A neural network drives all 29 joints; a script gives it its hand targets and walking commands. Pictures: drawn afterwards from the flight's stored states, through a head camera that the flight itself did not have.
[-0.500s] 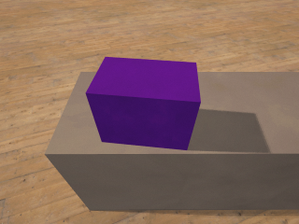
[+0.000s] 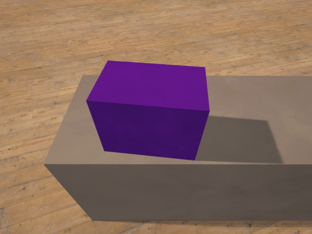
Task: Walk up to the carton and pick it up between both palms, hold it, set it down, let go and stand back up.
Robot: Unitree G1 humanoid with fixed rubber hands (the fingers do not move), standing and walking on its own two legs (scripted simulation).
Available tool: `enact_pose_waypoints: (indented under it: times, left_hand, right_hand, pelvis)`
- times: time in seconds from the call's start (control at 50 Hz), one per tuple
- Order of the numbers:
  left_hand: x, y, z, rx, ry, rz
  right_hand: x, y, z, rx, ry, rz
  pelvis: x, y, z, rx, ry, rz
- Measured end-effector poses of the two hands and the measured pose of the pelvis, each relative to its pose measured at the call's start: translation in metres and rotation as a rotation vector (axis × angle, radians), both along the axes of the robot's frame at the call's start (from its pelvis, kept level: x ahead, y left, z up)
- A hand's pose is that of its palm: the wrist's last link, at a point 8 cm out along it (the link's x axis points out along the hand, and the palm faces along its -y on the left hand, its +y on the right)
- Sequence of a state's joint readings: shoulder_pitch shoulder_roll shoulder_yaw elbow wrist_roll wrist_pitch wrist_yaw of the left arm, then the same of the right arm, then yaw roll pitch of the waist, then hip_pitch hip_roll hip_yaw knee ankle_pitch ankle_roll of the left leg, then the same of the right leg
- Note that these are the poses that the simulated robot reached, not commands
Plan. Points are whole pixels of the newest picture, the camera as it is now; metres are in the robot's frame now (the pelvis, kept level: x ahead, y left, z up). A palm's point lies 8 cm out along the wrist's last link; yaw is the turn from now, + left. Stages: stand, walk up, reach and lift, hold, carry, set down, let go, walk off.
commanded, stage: stand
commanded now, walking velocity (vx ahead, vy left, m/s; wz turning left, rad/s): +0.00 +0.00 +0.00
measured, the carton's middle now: (151, 111) +0.49 +0.02 +0.02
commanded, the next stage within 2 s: none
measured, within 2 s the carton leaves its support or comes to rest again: neither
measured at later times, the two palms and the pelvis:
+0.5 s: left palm out of the picture +0.01 +0.24 -0.14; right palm out of the picture +0.00 -0.24 -0.14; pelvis +0.00 +0.00 +0.00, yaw +0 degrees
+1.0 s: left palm out of the picture +0.01 +0.24 -0.14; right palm out of the picture +0.00 -0.23 -0.14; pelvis +0.01 +0.00 +0.00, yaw +0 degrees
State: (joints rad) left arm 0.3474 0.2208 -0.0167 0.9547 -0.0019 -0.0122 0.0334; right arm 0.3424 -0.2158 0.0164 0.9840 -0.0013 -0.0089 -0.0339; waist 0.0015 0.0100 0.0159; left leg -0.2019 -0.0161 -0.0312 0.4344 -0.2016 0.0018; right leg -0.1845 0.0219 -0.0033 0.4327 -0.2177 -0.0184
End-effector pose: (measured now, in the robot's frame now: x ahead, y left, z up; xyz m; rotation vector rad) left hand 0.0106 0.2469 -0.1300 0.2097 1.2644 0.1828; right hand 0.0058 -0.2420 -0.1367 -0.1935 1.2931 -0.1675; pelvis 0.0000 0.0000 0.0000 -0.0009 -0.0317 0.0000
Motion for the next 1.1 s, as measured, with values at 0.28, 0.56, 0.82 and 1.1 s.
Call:
enact_pose_waypoints:
  times: [0.28,0.56,0.82,1.1]
  left_hand:
    - [-0.004,-0.003,-0.003,-0.009,0.037,0.004]
    - [-0.003,-0.005,-0.006,-0.015,0.045,0.004]
    - [-0.011,-0.003,-0.006,-0.014,0.078,0.015]
    - [-0.001,-0.004,-0.007,-0.019,0.05,0.02]
  right_hand:
    - [-0.002,0.0,0.0,-0.005,0.03,-0.012]
    - [-0.007,0.005,-0.002,0.0,0.048,-0.014]
    - [-0.014,0.009,-0.003,0.005,0.077,-0.027]
    - [-0.002,0.011,-0.002,0.005,0.048,-0.024]
  pelvis:
    - [0.003,0.0,0.001,0.002,0.001,-0.005]
    - [0.003,0.001,0.001,0.002,-0.003,-0.004]
    - [0.005,0.004,0.001,0.002,0.007,-0.003]
    - [0.008,0.005,0.001,0.002,-0.002,0.002]
